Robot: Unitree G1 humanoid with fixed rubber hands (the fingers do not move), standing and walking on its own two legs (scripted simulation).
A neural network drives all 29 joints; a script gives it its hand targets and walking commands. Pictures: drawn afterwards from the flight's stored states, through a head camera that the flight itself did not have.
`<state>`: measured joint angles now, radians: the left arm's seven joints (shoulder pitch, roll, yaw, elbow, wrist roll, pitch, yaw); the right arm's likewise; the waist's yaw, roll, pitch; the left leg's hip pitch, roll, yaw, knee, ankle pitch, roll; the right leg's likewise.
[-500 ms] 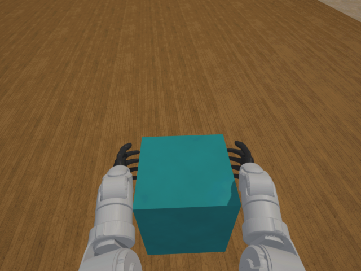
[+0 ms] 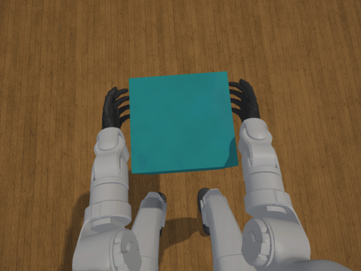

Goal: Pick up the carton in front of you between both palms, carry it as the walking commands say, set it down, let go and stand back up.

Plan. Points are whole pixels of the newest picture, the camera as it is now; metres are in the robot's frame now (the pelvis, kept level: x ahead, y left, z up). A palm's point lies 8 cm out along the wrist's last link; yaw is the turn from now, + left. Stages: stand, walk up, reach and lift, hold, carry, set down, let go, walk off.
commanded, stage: set down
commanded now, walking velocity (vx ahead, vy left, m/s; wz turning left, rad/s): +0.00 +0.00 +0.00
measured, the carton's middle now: (181, 132) +0.39 +0.01 -0.18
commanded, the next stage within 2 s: none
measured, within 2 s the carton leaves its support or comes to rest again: neither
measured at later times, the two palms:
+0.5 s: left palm (126, 126) +0.42 +0.16 -0.22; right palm (231, 115) +0.45 -0.14 -0.22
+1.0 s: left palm (137, 131) +0.44 +0.16 -0.38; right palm (220, 118) +0.48 -0.13 -0.38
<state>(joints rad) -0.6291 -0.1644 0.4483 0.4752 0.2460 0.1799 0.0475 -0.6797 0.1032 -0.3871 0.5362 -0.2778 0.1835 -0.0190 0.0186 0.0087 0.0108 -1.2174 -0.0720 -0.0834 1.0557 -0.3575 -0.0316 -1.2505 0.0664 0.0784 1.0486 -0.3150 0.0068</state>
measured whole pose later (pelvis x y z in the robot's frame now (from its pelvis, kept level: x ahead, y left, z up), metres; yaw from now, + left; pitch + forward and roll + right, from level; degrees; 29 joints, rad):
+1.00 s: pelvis -0.04 +0.00 -0.25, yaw +2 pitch +46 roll +3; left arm -1.07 -0.02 0.49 0.72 0.12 0.20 0.16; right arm -1.22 -0.15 -0.30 0.92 -0.16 0.19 -0.07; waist 0.02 0.01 0.00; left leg -2.20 -0.16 -0.06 1.95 -0.55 -0.09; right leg -2.25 0.13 0.08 1.95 -0.49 0.05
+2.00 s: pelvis -0.04 +0.00 -0.30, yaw +3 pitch +38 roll +3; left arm -1.24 0.07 0.51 0.95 0.14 0.11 0.07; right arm -1.39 -0.27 -0.28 1.18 -0.12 0.11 0.00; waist 0.02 0.01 0.19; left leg -2.25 -0.15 -0.03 2.17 -0.59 -0.09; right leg -2.30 0.09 0.04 2.17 -0.54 0.02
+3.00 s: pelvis -0.04 +0.00 -0.23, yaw +4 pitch +43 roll +2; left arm -1.05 0.16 0.25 0.82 -0.11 0.09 0.16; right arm -1.17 -0.38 -0.16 1.00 0.09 0.09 -0.01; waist 0.04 0.00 0.02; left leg -2.11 -0.07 -0.01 1.90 -0.55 -0.03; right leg -2.14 0.03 0.03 1.91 -0.53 0.00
